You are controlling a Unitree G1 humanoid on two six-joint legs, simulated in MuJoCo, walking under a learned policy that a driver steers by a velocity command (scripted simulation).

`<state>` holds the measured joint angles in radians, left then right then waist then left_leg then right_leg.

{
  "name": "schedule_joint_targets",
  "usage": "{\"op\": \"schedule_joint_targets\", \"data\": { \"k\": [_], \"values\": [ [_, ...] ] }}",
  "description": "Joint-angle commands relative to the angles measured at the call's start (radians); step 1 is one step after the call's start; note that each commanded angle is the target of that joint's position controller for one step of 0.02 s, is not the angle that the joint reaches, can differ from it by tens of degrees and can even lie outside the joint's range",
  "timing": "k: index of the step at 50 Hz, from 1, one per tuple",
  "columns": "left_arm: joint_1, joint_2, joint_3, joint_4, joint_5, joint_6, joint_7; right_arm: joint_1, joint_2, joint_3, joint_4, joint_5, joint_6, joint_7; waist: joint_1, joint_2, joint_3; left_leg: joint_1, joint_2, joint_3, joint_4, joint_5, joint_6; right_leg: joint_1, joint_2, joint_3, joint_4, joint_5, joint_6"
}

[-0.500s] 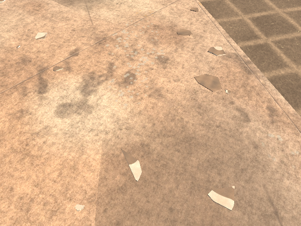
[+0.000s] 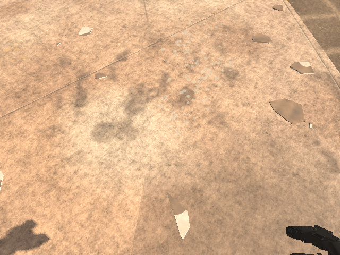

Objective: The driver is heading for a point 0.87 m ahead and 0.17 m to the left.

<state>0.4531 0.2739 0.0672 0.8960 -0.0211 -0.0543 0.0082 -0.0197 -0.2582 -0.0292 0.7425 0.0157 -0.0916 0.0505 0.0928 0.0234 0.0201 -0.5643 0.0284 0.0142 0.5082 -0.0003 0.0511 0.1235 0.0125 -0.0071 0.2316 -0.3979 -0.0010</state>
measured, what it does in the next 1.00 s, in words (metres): walks ahead: left foot, then right foot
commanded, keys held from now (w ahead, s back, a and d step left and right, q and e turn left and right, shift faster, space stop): w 0.58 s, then w+q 0.42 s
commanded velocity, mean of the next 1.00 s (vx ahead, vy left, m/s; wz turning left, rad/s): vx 0.50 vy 0.00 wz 0.13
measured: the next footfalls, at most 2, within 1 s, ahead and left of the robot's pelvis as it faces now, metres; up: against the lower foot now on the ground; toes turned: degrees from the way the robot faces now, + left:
left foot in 0.02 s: +0.20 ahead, +0.11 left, +0.00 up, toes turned +1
right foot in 0.56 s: +0.50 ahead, -0.13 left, +0.00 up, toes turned -2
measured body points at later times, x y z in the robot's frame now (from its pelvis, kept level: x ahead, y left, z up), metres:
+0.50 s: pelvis +0.28 +0.01 +0.01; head +0.31 +0.00 +0.46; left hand +0.50 +0.24 -0.08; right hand +0.27 -0.28 -0.12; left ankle +0.16 +0.11 -0.73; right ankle +0.46 -0.14 -0.70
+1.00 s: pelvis +0.56 -0.03 +0.01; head +0.58 -0.02 +0.46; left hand +0.54 +0.25 -0.12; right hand +0.77 -0.24 -0.09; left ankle +0.72 +0.15 -0.68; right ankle +0.46 -0.13 -0.73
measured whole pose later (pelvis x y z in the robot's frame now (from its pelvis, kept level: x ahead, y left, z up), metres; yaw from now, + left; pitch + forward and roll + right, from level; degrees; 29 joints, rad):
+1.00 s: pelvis +0.56 -0.03 +0.01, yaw +10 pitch +1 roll -2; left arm 0.30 0.26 0.06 0.91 0.00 -0.09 0.01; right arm 0.12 -0.27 -0.05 0.80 0.02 -0.04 0.04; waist 0.06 0.04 0.03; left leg -0.66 0.10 -0.01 0.67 0.05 0.03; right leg 0.08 0.05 -0.23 0.19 -0.29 -0.03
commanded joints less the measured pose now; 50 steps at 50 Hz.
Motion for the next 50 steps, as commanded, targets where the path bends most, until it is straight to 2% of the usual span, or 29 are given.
{"op": "schedule_joint_targets", "data": {
  "k": [1,2,3,4,5,6,7,8,11,14,18,21,24,26,27,28,29,30,31,32,33,34,35,36,38,41,45,48,50],
  "values": [
    [-0.049,0.162,0.031,-0.055,0.009,0.005,0.010,0.255,-0.188,-0.075,0.018,-0.001,-0.004,-0.014,-0.212,-0.108,-0.143,0.438,-0.037,0.032,0.016,-0.048,0.070,-0.153,-0.188,0.034,0.350,0.882,-0.099],
    [-0.019,0.108,0.008,-0.079,0.035,0.006,0.014,0.423,-0.266,-0.093,0.046,-0.013,0.002,-0.026,-0.249,0.043,-0.295,0.741,0.177,-0.223,0.043,-0.071,0.134,-0.379,-0.118,-0.006,0.694,0.528,-0.065],
    [0.124,-0.017,-0.024,-0.076,0.014,-0.015,0.001,0.442,-0.298,-0.094,0.064,-0.014,0.001,-0.013,-0.160,0.311,-0.425,0.986,0.365,-0.739,-0.139,-0.386,0.289,-0.719,0.060,0.074,1.002,-0.168,-0.016],
    [0.026,0.107,0.001,-0.072,-0.009,-0.035,-0.003,0.404,-0.200,-0.070,0.054,0.002,-0.001,-0.012,-0.203,0.185,-0.328,0.917,0.330,-0.752,-0.224,-0.523,0.242,-0.829,0.003,0.159,1.091,-0.168,-0.031],
    [-0.084,0.151,0.014,-0.107,-0.028,-0.047,-0.006,0.328,-0.168,-0.059,0.043,0.001,-0.003,-0.016,-0.193,0.125,-0.179,0.775,0.302,-0.595,-0.241,-0.479,0.200,-0.881,-0.046,0.124,1.083,-0.070,-0.045],
    [-0.133,0.141,0.011,-0.116,-0.020,-0.051,0.000,0.259,-0.158,-0.054,0.031,-0.009,-0.004,-0.017,-0.159,0.031,-0.111,0.628,0.270,-0.491,-0.261,-0.356,0.184,-0.840,-0.097,0.099,1.038,0.023,-0.046],
    [-0.152,0.132,0.016,-0.117,-0.001,-0.048,0.004,0.216,-0.134,-0.049,0.026,-0.021,-0.007,-0.016,-0.129,0.018,-0.063,0.514,0.234,-0.407,-0.283,-0.251,0.180,-0.798,-0.128,0.095,0.979,0.077,-0.042],
    [-0.126,0.118,0.017,-0.111,0.003,-0.038,0.004,0.196,-0.116,-0.043,0.026,-0.034,-0.012,-0.016,-0.095,0.047,-0.062,0.446,0.209,-0.354,-0.310,-0.198,0.176,-0.735,-0.153,0.105,0.951,0.113,-0.041],
    [-0.125,0.077,0.010,-0.109,0.008,-0.011,0.006,0.202,-0.122,-0.045,0.047,-0.022,-0.025,-0.017,-0.069,0.049,-0.031,0.359,0.191,-0.257,-0.380,-0.128,0.199,-0.716,-0.172,0.089,0.861,0.154,-0.017],
    [-0.234,0.074,0.007,-0.143,0.020,-0.010,0.006,0.244,-0.154,-0.053,0.069,-0.019,-0.022,-0.033,-0.091,0.020,0.011,0.373,0.181,-0.192,-0.411,-0.064,0.198,-0.797,-0.179,0.081,0.697,0.312,0.012],
    [-0.373,0.046,-0.008,-0.171,0.017,-0.026,-0.009,0.307,-0.177,-0.055,0.096,-0.006,-0.011,-0.045,-0.142,0.013,0.033,0.394,0.139,-0.092,-0.410,-0.021,0.156,-0.746,-0.135,0.032,0.441,0.508,0.017],
    [-0.464,0.047,-0.015,-0.200,0.007,-0.033,-0.025,0.373,-0.188,-0.058,0.128,0.001,0.001,-0.046,-0.178,0.015,0.053,0.475,0.168,-0.090,-0.382,-0.027,0.155,-0.747,-0.113,0.022,0.347,0.518,0.011],
    [-0.510,0.067,-0.013,-0.228,0.004,-0.040,-0.043,0.401,-0.197,-0.063,0.149,0.005,0.021,-0.050,-0.174,0.027,0.059,0.591,0.219,-0.109,-0.318,0.034,0.142,-0.768,-0.097,0.028,0.288,0.419,-0.021],
    [-0.463,0.095,-0.004,-0.220,0.004,-0.043,-0.050,0.387,-0.212,-0.069,0.151,0.005,0.033,-0.055,-0.135,0.052,0.027,0.636,0.233,-0.110,-0.247,0.183,0.121,-0.685,-0.072,0.010,0.265,0.337,-0.049],
    [-0.378,0.119,0.009,-0.197,0.006,-0.045,-0.048,0.364,-0.216,-0.069,0.147,0.006,0.038,-0.057,-0.080,0.059,-0.026,0.631,0.209,-0.084,-0.146,0.350,0.103,-0.556,-0.039,-0.021,0.240,0.326,-0.072],
    [-0.216,0.169,0.035,-0.146,0.010,-0.045,-0.040,0.362,-0.190,-0.058,0.142,0.001,0.042,-0.059,-0.008,0.042,-0.134,0.566,0.154,-0.041,0.045,0.416,0.074,-0.318,-0.031,-0.029,0.242,0.345,-0.106],
    [-0.030,0.247,0.056,-0.112,0.020,-0.040,-0.029,0.376,-0.135,-0.034,0.113,-0.025,0.040,-0.061,0.048,-0.083,-0.300,0.355,0.088,0.007,0.372,0.135,0.036,-0.002,-0.225,0.190,0.283,0.373,-0.174],
    [-0.008,0.294,0.064,-0.092,0.019,-0.035,-0.034,0.504,-0.021,-0.003,0.110,-0.012,0.017,-0.049,-0.028,-0.348,-0.403,-0.040,-0.096,-0.031,0.675,-0.546,-0.017,0.291,-0.416,0.659,0.154,0.121,-0.321],
    [-0.025,0.183,0.036,-0.108,0.013,-0.035,-0.034,0.427,-0.140,-0.029,0.123,0.014,-0.002,-0.045,0.025,-0.213,-0.344,-0.151,-0.048,-0.159,0.779,-0.581,-0.004,0.249,-0.397,0.676,0.086,-0.006,-0.282],
    [-0.097,0.149,0.024,-0.118,0.017,-0.038,-0.029,0.334,-0.183,-0.043,0.093,0.038,-0.012,-0.042,0.018,-0.164,-0.202,-0.201,-0.003,-0.146,0.781,-0.486,0.010,0.121,-0.371,0.519,0.064,0.040,-0.236],
    [-0.168,0.131,0.017,-0.126,0.022,-0.041,-0.027,0.294,-0.172,-0.043,0.087,0.034,-0.013,-0.048,-0.015,-0.090,-0.131,-0.165,0.048,-0.122,0.739,-0.393,0.005,-0.013,-0.336,0.409,0.036,0.140,-0.214],
    [-0.215,0.102,0.011,-0.126,0.026,-0.045,-0.028,0.279,-0.162,-0.048,0.087,0.020,-0.006,-0.052,-0.041,-0.084,-0.073,-0.135,0.076,-0.122,0.684,-0.331,-0.004,-0.113,-0.302,0.324,0.001,0.211,-0.202],
    [-0.239,0.085,0.006,-0.123,0.036,-0.052,-0.028,0.305,-0.147,-0.051,0.094,0.018,0.008,-0.052,-0.072,-0.112,-0.062,-0.073,0.100,-0.132,0.659,-0.286,-0.010,-0.178,-0.280,0.259,-0.030,0.257,-0.189],
    [-0.250,0.077,0.006,-0.117,0.037,-0.059,-0.029,0.326,-0.127,-0.050,0.102,0.019,0.021,-0.052,-0.086,-0.116,-0.054,-0.041,0.105,-0.130,0.644,-0.265,-0.016,-0.215,-0.266,0.213,-0.059,0.289,-0.188],
    [-0.250,0.088,0.011,-0.097,0.036,-0.069,-0.027,0.322,-0.096,-0.047,0.098,0.019,0.042,-0.054,-0.100,-0.100,-0.021,-0.059,0.110,-0.134,0.614,-0.225,-0.030,-0.257,-0.263,0.126,-0.095,0.372,-0.193],
    [-0.233,0.109,0.019,-0.073,0.041,-0.070,-0.014,0.262,-0.090,-0.049,0.069,0.011,0.049,-0.053,-0.093,-0.078,0.014,-0.133,0.101,-0.148,0.492,-0.088,-0.047,-0.243,-0.253,0.021,-0.119,0.454,-0.187],
    [-0.221,0.131,0.021,-0.057,0.035,-0.062,0.001,0.145,-0.065,-0.038,0.027,0.003,0.039,-0.031,-0.055,-0.066,0.046,-0.091,0.084,-0.060,0.251,0.094,-0.042,-0.229,-0.222,-0.110,-0.140,0.480,-0.154],
    [-0.156,0.150,0.028,-0.027,0.024,-0.044,0.007,0.048,-0.049,-0.028,-0.024,0.003,0.038,-0.013,-0.016,-0.047,0.078,-0.133,0.074,-0.021,0.154,0.088,-0.022,-0.117,-0.259,-0.146,-0.114,0.533,-0.151],
    [-0.134,0.159,0.033,-0.015,0.015,-0.024,0.009,0.010,-0.052,-0.028,-0.057,0.005,0.039,0.001,-0.012,-0.051,0.085,-0.165,0.062,0.005,0.121,0.024,-0.003,-0.026,-0.287,-0.164,-0.067,0.616,-0.146]
  ]
}}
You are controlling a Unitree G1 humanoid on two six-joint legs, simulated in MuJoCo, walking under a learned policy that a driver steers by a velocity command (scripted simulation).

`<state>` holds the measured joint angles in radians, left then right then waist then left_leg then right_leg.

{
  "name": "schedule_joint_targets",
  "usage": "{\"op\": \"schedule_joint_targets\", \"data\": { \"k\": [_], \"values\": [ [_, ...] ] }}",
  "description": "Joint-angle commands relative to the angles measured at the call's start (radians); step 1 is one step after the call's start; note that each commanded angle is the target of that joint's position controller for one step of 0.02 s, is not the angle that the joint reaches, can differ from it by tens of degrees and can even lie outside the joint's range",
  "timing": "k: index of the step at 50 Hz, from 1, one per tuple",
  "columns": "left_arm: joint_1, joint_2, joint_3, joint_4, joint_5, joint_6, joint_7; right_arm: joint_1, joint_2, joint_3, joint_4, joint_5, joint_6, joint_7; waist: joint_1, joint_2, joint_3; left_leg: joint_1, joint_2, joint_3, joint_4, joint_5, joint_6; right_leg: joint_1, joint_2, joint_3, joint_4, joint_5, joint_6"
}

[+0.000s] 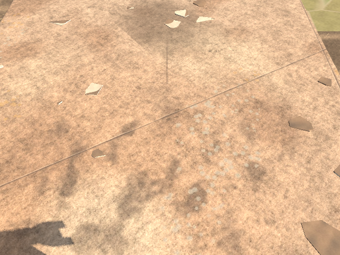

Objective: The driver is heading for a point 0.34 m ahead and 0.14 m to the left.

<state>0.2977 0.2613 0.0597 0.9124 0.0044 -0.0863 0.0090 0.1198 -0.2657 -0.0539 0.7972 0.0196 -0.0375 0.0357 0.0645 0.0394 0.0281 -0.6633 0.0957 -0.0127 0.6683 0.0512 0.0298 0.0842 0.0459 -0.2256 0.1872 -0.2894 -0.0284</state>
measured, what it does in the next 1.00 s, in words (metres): walks ahead: left foot, then right foot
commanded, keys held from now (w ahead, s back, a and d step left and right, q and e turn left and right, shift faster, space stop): w+q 0.18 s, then no key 0.82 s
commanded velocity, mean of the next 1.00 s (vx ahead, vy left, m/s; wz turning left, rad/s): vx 0.21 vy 0.00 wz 0.22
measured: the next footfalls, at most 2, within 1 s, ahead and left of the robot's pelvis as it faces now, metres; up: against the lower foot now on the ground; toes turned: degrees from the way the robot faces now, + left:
left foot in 0.12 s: +0.24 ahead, +0.12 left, +0.00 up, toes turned +7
right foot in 0.56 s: +0.48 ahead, -0.05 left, +0.00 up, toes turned +12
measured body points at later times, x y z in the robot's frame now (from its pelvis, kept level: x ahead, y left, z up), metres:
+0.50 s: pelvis +0.27 +0.04 +0.00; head +0.30 +0.06 +0.45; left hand +0.39 +0.33 -0.11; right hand +0.41 -0.21 -0.11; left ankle +0.20 +0.11 -0.74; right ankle +0.45 -0.07 -0.70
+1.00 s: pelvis +0.36 +0.06 +0.00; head +0.37 +0.07 +0.45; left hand +0.42 +0.33 -0.14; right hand +0.48 -0.18 -0.14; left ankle +0.30 +0.17 -0.74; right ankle +0.44 -0.05 -0.74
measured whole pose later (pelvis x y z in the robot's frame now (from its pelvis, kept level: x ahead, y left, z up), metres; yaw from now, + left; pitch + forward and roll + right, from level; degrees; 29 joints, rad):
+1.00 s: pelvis +0.36 +0.06 +0.00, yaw +13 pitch +0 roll -1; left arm 0.13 0.23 0.03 0.93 0.01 -0.01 0.01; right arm 0.26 -0.23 -0.04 0.93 -0.01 -0.01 -0.03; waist 0.00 -0.01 0.02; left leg -0.19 0.01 -0.03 0.54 -0.35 -0.01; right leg -0.32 -0.01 0.00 0.50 -0.18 0.01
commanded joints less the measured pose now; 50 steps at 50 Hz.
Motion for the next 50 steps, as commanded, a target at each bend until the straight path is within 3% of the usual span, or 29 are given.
{"op": "schedule_joint_targets", "data": {
  "k": [1,4,5,6,7,8,9,10,11,13,17,20,23,25,27,28,29,30,31,32,33,35,38,40,41,42,43,47,50],
  "values": [
    [0.018,0.180,0.043,-0.030,-0.014,0.017,0.010,-0.132,-0.051,-0.006,-0.125,0.002,-0.014,0.023,0.005,-0.074,0.071,-0.054,-0.019,0.051,-0.051,-0.071,0.032,0.043,-0.330,0.043,0.014,0.598,-0.111],
    [-0.017,0.222,0.055,-0.047,-0.019,0.044,0.025,-0.017,-0.107,-0.038,-0.127,0.006,-0.006,0.031,-0.086,-0.132,-0.031,0.151,-0.117,0.134,-0.037,-0.224,0.091,0.073,-0.329,0.008,0.253,1.064,-0.079],
    [-0.035,0.228,0.056,-0.053,-0.020,0.052,0.029,0.114,-0.151,-0.063,-0.100,0.009,-0.004,0.025,-0.162,-0.128,-0.100,0.332,-0.154,0.138,-0.077,-0.211,0.123,0.017,-0.307,-0.005,0.432,1.084,-0.058],
    [-0.044,0.219,0.050,-0.067,-0.016,0.048,0.033,0.282,-0.218,-0.098,-0.059,0.008,0.003,0.006,-0.246,-0.071,-0.185,0.627,-0.129,0.037,-0.137,-0.180,0.169,-0.176,-0.264,-0.009,0.699,0.877,-0.018],
    [0.050,0.069,0.005,-0.115,0.020,0.022,0.013,0.303,-0.326,-0.120,-0.051,0.014,0.006,-0.010,-0.145,0.196,-0.264,1.002,0.130,-0.467,-0.166,-0.279,0.337,-0.649,-0.081,0.028,1.073,-0.034,0.050],
    [-0.009,0.096,-0.001,-0.136,-0.009,-0.026,-0.004,0.309,-0.282,-0.100,-0.087,0.005,-0.008,-0.008,-0.171,0.137,-0.408,1.108,0.244,-0.846,-0.346,-0.411,0.430,-0.818,0.013,0.277,1.244,-0.311,0.048],
    [-0.122,0.155,0.015,-0.169,-0.049,-0.056,-0.018,0.283,-0.218,-0.081,-0.084,-0.006,-0.019,-0.007,-0.202,0.073,-0.288,1.039,0.217,-0.711,-0.381,-0.361,0.367,-0.912,-0.053,0.332,1.236,-0.229,0.019],
    [-0.139,0.150,0.011,-0.173,-0.052,-0.068,-0.017,0.209,-0.180,-0.070,-0.094,-0.008,-0.028,-0.007,-0.156,0.002,-0.181,0.880,0.186,-0.557,-0.373,-0.189,0.326,-0.884,-0.100,0.319,1.152,-0.145,0.005],
    [-0.131,0.152,0.017,-0.154,-0.027,-0.065,-0.008,0.125,-0.143,-0.057,-0.110,-0.011,-0.031,-0.007,-0.104,-0.057,-0.104,0.714,0.148,-0.425,-0.365,0.048,0.292,-0.813,-0.137,0.302,1.067,-0.105,0.016],
    [-0.083,0.165,0.029,-0.138,-0.004,-0.032,-0.002,0.065,-0.113,-0.044,-0.132,-0.027,-0.031,-0.015,-0.050,-0.035,-0.084,0.535,0.108,-0.292,-0.376,0.327,0.271,-0.666,-0.167,0.294,0.996,-0.082,0.042],
    [-0.093,0.094,0.010,-0.150,0.008,0.006,0.007,0.080,-0.160,-0.052,-0.106,-0.022,-0.029,-0.036,-0.036,-0.001,-0.081,0.424,0.039,-0.123,-0.386,0.539,0.239,-0.610,-0.137,0.242,0.752,0.073,0.088],
    [-0.175,0.081,0.000,-0.164,0.004,0.002,-0.003,0.107,-0.153,-0.048,-0.088,-0.014,-0.010,-0.051,-0.084,0.031,-0.112,0.449,-0.008,-0.063,-0.369,0.453,0.180,-0.546,-0.100,0.225,0.525,0.315,0.084],
    [-0.227,0.096,0.002,-0.175,0.000,-0.004,-0.018,0.135,-0.145,-0.039,-0.059,-0.020,0.001,-0.055,-0.111,0.041,-0.111,0.514,0.026,-0.105,-0.342,0.346,0.165,-0.530,-0.086,0.246,0.415,0.382,0.070],
    [-0.235,0.117,0.009,-0.177,0.009,-0.009,-0.025,0.128,-0.135,-0.033,-0.045,-0.023,0.004,-0.054,-0.106,0.047,-0.099,0.558,0.056,-0.146,-0.290,0.326,0.161,-0.535,-0.082,0.257,0.370,0.321,0.044],
    [-0.182,0.132,0.017,-0.158,0.021,-0.016,-0.028,0.106,-0.123,-0.026,-0.035,-0.017,0.007,-0.055,-0.062,0.040,-0.100,0.575,0.049,-0.168,-0.199,0.298,0.133,-0.462,-0.071,0.248,0.272,0.345,0.006],
    [-0.147,0.156,0.022,-0.147,0.031,-0.022,-0.024,0.125,-0.114,-0.023,-0.031,-0.022,0.005,-0.055,-0.050,0.007,-0.121,0.552,-0.001,-0.152,-0.129,0.261,0.093,-0.352,-0.101,0.273,0.223,0.607,-0.022],
    [-0.139,0.209,0.029,-0.154,0.045,-0.023,-0.017,0.195,-0.094,-0.017,-0.035,-0.042,-0.006,-0.052,-0.096,-0.087,-0.195,0.455,-0.076,-0.130,-0.026,0.069,0.048,-0.165,-0.214,0.371,0.300,0.973,-0.087],
    [-0.108,0.160,0.016,-0.145,0.047,-0.009,-0.012,0.291,-0.059,-0.004,-0.004,-0.035,-0.008,-0.054,-0.096,-0.203,-0.305,0.334,-0.126,-0.110,0.126,-0.251,-0.015,0.008,-0.344,0.499,0.339,1.094,-0.237],
    [-0.075,0.086,-0.002,-0.128,0.024,0.008,-0.013,0.247,-0.095,-0.008,-0.004,-0.027,0.003,-0.052,-0.050,-0.252,-0.335,0.279,-0.137,-0.093,0.234,-0.642,-0.054,0.013,-0.408,0.601,0.286,1.015,-0.302],
    [-0.080,0.069,-0.014,-0.118,0.010,0.019,-0.017,0.188,-0.127,-0.017,-0.022,-0.015,0.024,-0.053,-0.040,-0.209,-0.288,0.229,-0.115,-0.109,0.288,-0.770,-0.068,-0.036,-0.408,0.638,0.237,0.793,-0.291],
    [-0.111,0.087,-0.012,-0.118,0.008,0.029,-0.018,0.154,-0.123,-0.021,-0.022,-0.008,0.049,-0.059,-0.046,-0.159,-0.232,0.208,-0.093,-0.107,0.326,-0.751,-0.079,-0.105,-0.390,0.639,0.197,0.561,-0.260],
    [-0.226,0.124,-0.003,-0.136,0.012,0.044,-0.016,0.148,-0.108,-0.023,-0.011,-0.012,0.088,-0.068,-0.085,-0.159,-0.129,0.263,-0.054,-0.086,0.211,-0.643,-0.087,-0.294,-0.329,0.560,0.116,0.247,-0.189],
    [-0.285,0.114,0.000,-0.130,0.012,0.070,-0.006,0.214,-0.055,-0.014,0.050,-0.022,0.086,-0.068,-0.122,-0.191,-0.118,0.486,-0.085,-0.007,-0.075,-0.351,-0.070,-0.439,-0.219,0.408,0.100,0.078,-0.124],
    [-0.236,0.085,-0.008,-0.101,0.000,0.070,-0.004,0.210,-0.066,-0.018,0.065,-0.042,0.082,-0.061,-0.113,-0.154,-0.118,0.561,-0.084,-0.002,-0.189,-0.233,-0.036,-0.469,-0.176,0.360,0.111,-0.108,-0.060],
    [-0.216,0.073,-0.013,-0.090,0.006,0.067,-0.006,0.174,-0.101,-0.021,0.045,-0.050,0.081,-0.064,-0.089,-0.100,-0.084,0.528,-0.017,-0.077,-0.242,-0.271,-0.004,-0.482,-0.150,0.337,0.141,-0.183,-0.016],
    [-0.208,0.072,-0.010,-0.093,0.011,0.067,-0.007,0.144,-0.138,-0.028,0.050,-0.041,0.077,-0.067,-0.042,0.007,-0.038,0.368,-0.009,-0.099,-0.261,-0.480,0.033,-0.403,-0.094,0.275,0.164,-0.136,0.019],
    [-0.236,0.072,-0.011,-0.089,0.018,0.065,-0.004,0.113,-0.099,-0.018,0.049,-0.039,0.064,-0.066,-0.049,0.025,-0.016,0.278,-0.019,-0.099,-0.298,-0.573,0.031,-0.312,-0.085,0.261,0.213,-0.046,0.034],
    [-0.201,0.072,-0.006,-0.044,0.007,0.061,0.010,0.110,-0.085,-0.012,0.077,-0.034,0.015,-0.066,-0.045,0.016,-0.033,0.324,-0.031,-0.078,-0.281,-0.342,-0.016,-0.259,-0.091,0.260,0.280,0.201,0.002],
    [-0.197,0.067,-0.005,-0.017,0.000,0.064,0.008,0.152,-0.083,-0.010,0.107,-0.026,0.011,-0.066,-0.060,-0.007,-0.052,0.377,-0.039,-0.064,-0.251,-0.222,-0.012,-0.252,-0.090,0.256,0.295,0.293,0.001]
  ]
}}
